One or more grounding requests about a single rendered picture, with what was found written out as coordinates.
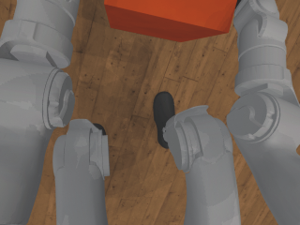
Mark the robot right upper arm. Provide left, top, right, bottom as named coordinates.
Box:
left=226, top=91, right=300, bottom=225

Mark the robot left upper arm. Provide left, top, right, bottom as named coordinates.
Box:
left=0, top=58, right=75, bottom=225

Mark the robot right forearm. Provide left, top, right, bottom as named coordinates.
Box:
left=233, top=0, right=300, bottom=108

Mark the robot left shin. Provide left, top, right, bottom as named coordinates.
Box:
left=52, top=118, right=99, bottom=176

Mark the carton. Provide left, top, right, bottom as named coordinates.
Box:
left=104, top=0, right=237, bottom=42

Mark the robot left forearm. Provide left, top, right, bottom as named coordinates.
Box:
left=0, top=0, right=80, bottom=69

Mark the robot left foot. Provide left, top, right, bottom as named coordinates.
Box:
left=93, top=123, right=106, bottom=136

